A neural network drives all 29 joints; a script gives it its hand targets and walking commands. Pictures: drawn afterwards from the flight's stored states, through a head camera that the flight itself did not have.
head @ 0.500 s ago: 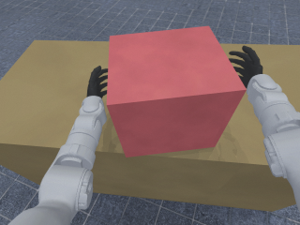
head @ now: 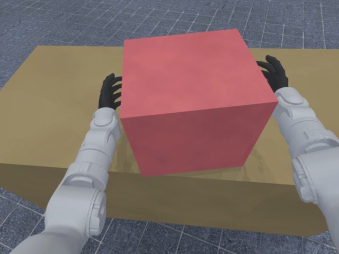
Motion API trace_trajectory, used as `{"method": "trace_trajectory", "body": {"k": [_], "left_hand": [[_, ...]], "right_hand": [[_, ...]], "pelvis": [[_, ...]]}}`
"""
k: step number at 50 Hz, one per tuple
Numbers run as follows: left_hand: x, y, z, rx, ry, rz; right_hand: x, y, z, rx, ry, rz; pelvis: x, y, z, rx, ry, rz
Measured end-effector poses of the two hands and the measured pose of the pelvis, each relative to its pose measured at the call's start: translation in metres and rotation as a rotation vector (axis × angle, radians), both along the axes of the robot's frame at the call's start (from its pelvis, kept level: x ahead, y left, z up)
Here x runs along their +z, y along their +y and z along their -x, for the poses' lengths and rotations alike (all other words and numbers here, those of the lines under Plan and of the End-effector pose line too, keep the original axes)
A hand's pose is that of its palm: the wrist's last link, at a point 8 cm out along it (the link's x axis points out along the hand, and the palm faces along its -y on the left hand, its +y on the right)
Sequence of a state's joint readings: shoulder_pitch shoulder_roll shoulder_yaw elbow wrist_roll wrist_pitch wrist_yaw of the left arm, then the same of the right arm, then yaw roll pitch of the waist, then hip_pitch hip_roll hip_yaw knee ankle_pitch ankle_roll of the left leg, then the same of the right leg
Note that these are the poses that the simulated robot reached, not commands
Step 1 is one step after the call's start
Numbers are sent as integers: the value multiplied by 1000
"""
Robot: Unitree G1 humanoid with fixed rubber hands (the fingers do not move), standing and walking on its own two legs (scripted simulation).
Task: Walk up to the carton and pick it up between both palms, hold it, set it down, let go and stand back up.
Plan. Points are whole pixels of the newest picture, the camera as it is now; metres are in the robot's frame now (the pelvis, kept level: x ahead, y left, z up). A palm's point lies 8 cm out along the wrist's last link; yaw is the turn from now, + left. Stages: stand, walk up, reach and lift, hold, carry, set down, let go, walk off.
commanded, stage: reach and lift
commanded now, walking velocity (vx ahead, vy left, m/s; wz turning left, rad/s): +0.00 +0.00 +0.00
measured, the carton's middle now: (187, 106) +0.48 +0.04 +0.04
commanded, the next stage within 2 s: none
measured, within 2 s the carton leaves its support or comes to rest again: leaves its support in 1.00 s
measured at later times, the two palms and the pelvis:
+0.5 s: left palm (109, 106) +0.41 +0.23 +0.11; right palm (276, 91) +0.47 -0.16 +0.13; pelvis +0.00 +0.00 +0.00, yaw +0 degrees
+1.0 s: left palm (105, 109) +0.39 +0.23 +0.12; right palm (278, 98) +0.44 -0.16 +0.13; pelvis +0.01 +0.01 +0.01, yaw +1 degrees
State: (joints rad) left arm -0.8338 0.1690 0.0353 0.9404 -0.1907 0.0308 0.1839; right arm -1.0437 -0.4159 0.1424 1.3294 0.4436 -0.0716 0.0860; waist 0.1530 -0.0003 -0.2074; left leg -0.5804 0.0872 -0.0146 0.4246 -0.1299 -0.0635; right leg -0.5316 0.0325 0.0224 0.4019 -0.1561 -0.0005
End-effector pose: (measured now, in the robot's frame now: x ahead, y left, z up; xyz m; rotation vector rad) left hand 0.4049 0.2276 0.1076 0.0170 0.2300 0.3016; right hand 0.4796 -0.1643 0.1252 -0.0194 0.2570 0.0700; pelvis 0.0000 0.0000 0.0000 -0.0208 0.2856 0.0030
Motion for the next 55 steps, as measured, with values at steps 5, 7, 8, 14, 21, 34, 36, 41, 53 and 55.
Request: {"method": "trace_trajectory", "body": {"k": [5,7,8,14,21,34,36,41,53,55], "left_hand": [[1,0,-2,-1,0,-6],[1,-1,-2,-1,1,-7],[1,-1,-3,-1,0,-7],[1,-1,-3,-3,-10,-1],[1,-1,-4,-6,-24,2],[4,-2,-1,-15,-38,0],[4,-2,0,-16,-38,1],[6,-2,3,-19,-33,-2],[15,-2,23,-22,-51,1],[19,-4,27,-27,-63,3]], "right_hand": [[1,1,0,0,-8,-5],[1,1,0,0,-8,-5],[1,1,0,0,-8,-4],[1,1,0,-2,-12,5],[1,2,4,-5,-15,12],[2,3,13,-17,-27,13],[2,3,15,-20,-30,13],[2,3,20,-26,-33,13],[7,2,44,-19,-65,65],[8,0,51,-23,-75,62]], "pelvis": [[0,0,-1,1,-1,0],[1,0,-2,1,-2,-1],[1,0,-2,0,-3,-1],[2,0,-3,0,-7,-2],[3,1,-4,1,-15,-2],[6,4,-5,0,-43,-3],[6,4,-6,0,-49,-4],[8,5,-6,1,-72,-4],[13,7,-11,27,-158,-7],[14,7,-11,32,-176,-8]]}}
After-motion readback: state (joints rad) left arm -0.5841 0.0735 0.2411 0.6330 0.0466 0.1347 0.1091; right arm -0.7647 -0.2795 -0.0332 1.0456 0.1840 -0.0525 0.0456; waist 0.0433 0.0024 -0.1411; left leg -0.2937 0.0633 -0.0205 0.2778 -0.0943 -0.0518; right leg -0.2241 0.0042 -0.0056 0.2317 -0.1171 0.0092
